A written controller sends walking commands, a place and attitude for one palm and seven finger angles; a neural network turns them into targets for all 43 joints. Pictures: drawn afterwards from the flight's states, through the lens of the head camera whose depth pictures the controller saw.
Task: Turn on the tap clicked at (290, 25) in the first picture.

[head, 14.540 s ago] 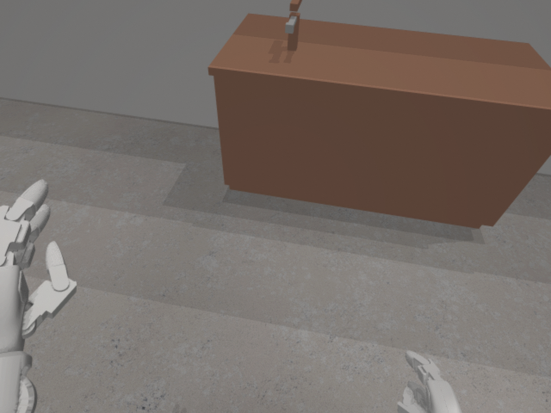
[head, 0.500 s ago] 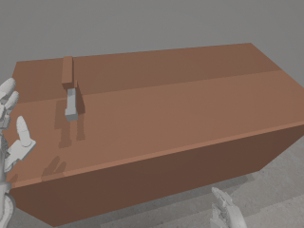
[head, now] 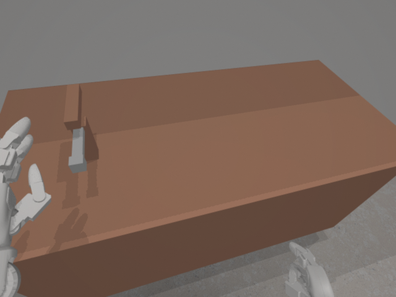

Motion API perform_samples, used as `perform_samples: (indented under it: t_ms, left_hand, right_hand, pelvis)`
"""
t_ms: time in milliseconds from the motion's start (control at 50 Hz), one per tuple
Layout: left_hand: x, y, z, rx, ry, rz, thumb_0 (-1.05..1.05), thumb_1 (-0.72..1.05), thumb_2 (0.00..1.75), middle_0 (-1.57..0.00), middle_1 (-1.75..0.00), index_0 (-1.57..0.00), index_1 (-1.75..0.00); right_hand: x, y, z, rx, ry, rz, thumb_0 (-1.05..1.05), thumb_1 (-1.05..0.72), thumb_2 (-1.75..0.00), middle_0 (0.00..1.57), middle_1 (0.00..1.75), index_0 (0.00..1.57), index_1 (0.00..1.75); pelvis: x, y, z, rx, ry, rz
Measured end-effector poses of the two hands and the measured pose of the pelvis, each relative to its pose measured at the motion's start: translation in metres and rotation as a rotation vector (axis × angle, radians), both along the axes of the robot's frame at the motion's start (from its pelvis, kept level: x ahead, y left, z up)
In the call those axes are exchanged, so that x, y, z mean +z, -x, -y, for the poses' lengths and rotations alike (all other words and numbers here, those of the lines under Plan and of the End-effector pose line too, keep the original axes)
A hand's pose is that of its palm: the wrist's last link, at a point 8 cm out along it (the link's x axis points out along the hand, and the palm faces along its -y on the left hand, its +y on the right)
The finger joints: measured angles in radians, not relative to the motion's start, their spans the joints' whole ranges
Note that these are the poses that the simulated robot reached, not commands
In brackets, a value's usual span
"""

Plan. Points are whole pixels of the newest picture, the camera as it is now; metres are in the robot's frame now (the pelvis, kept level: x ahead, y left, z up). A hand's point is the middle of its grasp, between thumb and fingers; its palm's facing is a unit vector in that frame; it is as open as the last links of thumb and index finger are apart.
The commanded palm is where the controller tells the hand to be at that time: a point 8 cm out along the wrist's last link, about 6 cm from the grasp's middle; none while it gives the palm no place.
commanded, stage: come to a stop and stand still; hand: left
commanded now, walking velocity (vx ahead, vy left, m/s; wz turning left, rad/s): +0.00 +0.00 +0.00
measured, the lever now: (77, 163) +0.35 +0.29 +0.05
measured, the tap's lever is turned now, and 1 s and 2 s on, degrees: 0 0 0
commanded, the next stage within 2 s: look again from close up in 0.08 s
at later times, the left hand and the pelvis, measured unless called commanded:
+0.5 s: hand (46, 199) +0.21 +0.25 +0.15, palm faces +0.39 -0.86 -0.33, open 7.4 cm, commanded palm +0.16 +0.28 +0.17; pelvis +0.00 +0.00 +0.00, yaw +1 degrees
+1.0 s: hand (42, 221) +0.18 +0.24 +0.15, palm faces +0.55 -0.79 -0.29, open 7.4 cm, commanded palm +0.14 +0.27 +0.16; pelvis -0.02 -0.04 -0.02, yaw +3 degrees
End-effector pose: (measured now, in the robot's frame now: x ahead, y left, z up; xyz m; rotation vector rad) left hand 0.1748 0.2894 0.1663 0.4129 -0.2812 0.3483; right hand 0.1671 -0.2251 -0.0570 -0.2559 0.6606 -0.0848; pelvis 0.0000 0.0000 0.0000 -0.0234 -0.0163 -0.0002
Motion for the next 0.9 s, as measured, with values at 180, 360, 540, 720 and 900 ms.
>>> perform_samples:
  t_ms: [180,360,540,720,900]
  left_hand:
    - [0.001,0.0,0.001,0.015,0.008,-0.01,0.02,0.89,0.9,-0.21,-0.31,-0.21,-0.3]
    - [-0.004,0.0,0.0,0.023,0.026,-0.031,0.02,0.89,0.9,-0.21,-0.3,-0.21,-0.3]
    - [-0.003,0.001,-0.002,0.017,0.022,-0.035,0.02,0.89,0.9,-0.21,-0.3,-0.21,-0.3]
    - [0.03,-0.027,-0.028,0.068,0.07,0.003,0.02,0.89,0.9,-0.21,-0.3,-0.21,-0.3]
    - [-0.024,0.019,0.028,0.036,0.086,-0.134,0.02,0.89,0.9,-0.21,-0.31,-0.21,-0.3]
  right_hand:
    - [-0.002,-0.009,-0.007,0.021,-0.016,-0.007,0.02,-0.9,-0.9,0.2,0.3,0.2,0.3]
    - [-0.002,-0.009,-0.01,0.025,-0.017,-0.018,0.02,-0.9,-0.89,0.2,0.3,0.2,0.3]
    - [-0.002,-0.005,-0.008,0.011,-0.006,-0.024,0.02,-0.9,-0.89,0.2,0.3,0.2,0.3]
    - [-0.021,-0.008,-0.012,0.11,-0.027,-0.055,0.02,-0.9,-0.89,0.2,0.3,0.2,0.3]
    - [-0.015,-0.023,0.0,0.111,-0.037,0.034,0.02,-0.9,-0.89,0.2,0.3,0.2,0.3]
  pelvis:
    - [0.001,-0.003,0.003,0.004,0.0,-0.003]
    - [0.001,-0.003,0.002,0.009,0.001,-0.006]
    - [0.002,-0.001,-0.001,0.009,0.002,-0.007]
    - [-0.006,0.007,0.001,0.028,-0.017,0.0]
    - [-0.016,0.013,0.021,0.021,-0.029,-0.015]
